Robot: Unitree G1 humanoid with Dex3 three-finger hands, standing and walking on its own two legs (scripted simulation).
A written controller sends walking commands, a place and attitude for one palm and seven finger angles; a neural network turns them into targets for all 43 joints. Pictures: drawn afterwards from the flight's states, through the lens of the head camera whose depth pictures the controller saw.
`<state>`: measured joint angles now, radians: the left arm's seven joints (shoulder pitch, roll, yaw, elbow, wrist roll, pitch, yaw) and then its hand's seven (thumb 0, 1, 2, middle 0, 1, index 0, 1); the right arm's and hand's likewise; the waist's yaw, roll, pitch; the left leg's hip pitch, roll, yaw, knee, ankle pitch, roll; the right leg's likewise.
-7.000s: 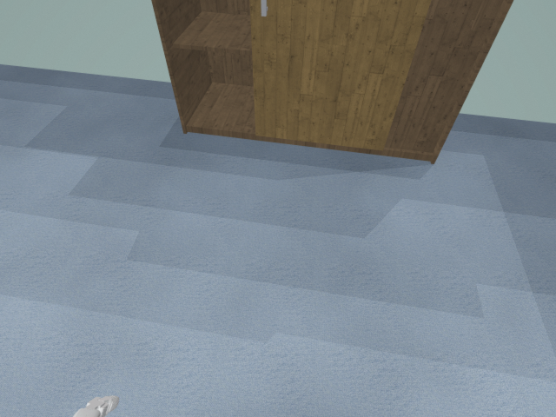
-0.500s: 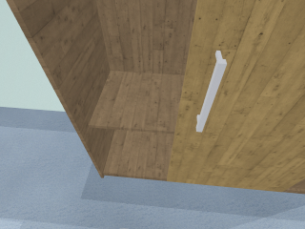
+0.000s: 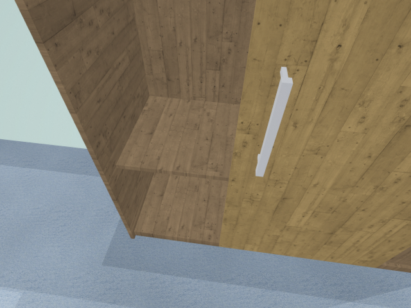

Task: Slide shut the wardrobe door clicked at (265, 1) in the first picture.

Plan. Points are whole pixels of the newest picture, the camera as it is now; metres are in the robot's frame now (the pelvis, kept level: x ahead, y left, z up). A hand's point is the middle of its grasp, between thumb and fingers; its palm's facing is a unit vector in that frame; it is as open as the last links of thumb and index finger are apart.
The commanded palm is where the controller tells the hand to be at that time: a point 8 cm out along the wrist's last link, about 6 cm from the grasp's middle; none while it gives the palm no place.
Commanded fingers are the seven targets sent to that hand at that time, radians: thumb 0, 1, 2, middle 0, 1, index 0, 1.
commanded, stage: come to a stop and stand still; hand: right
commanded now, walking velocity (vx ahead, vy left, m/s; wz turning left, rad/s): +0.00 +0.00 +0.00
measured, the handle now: (270, 129) +0.48 -0.12 +0.09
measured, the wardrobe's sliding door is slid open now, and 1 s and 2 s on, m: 0.43 0.43 0.43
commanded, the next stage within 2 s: look again from close up in 1.10 s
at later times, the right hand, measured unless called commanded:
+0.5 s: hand out of the picture +0.00 -0.17 -0.15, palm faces +0.02 +0.98 -0.22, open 7.4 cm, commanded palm none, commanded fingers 0.00 -0.90 -0.90 0.20 0.30 0.20 0.30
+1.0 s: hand out of the picture +0.02 -0.13 -0.15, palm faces +0.04 +0.97 -0.22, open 7.3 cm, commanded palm none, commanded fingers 0.00 -0.90 -0.90 0.20 0.30 0.20 0.30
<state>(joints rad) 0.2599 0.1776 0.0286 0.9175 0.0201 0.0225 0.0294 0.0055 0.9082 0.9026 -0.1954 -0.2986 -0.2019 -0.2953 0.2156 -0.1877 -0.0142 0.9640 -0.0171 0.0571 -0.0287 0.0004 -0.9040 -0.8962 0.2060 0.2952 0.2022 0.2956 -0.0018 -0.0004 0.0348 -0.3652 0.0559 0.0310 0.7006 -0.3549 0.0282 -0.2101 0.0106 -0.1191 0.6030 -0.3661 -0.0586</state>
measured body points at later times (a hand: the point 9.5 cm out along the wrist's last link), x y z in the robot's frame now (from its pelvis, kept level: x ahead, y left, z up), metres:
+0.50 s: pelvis +0.00 +0.00 +0.01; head +0.01 +0.03 +0.46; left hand +0.00 +0.22 -0.16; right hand +0.00 -0.22 -0.13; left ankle +0.04 +0.13 -0.73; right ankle -0.02 -0.08 -0.73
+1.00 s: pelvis +0.02 +0.04 +0.02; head +0.04 +0.06 +0.46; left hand +0.02 +0.25 -0.16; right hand +0.02 -0.18 -0.14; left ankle +0.04 +0.13 -0.73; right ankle -0.02 -0.08 -0.73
